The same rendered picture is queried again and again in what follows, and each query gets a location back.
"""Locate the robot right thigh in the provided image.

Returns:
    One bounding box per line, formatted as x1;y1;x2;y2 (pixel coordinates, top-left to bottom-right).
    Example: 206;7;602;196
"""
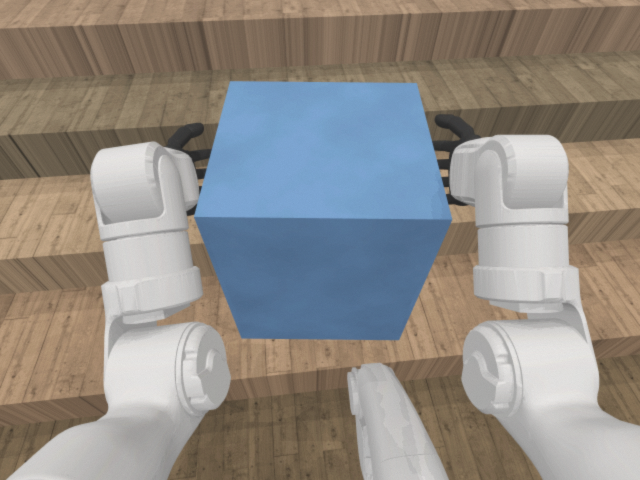
347;363;449;480

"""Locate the robot right upper arm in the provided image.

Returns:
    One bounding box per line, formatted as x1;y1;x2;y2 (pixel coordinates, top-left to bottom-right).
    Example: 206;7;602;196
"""
461;318;640;480

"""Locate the left robot forearm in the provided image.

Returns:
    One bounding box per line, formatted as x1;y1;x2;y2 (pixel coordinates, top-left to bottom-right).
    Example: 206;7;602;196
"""
90;141;203;403

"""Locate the right robot forearm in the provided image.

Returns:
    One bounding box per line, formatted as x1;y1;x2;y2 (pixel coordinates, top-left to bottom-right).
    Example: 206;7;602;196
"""
449;135;599;391

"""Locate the robot left hand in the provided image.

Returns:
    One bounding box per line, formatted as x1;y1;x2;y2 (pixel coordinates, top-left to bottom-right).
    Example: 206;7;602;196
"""
164;123;212;216

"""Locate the robot right shin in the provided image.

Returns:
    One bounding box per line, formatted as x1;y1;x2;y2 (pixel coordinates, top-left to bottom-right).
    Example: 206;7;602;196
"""
355;367;395;480

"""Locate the robot right hand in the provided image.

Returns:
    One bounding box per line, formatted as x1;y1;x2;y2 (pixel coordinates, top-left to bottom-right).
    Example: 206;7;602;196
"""
432;114;481;206

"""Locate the robot left upper arm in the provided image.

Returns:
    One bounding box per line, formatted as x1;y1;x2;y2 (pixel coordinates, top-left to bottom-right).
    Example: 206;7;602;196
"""
6;322;231;480

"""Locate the carton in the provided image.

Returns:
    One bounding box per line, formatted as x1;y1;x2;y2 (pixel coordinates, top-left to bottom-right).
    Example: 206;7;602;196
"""
194;81;452;340

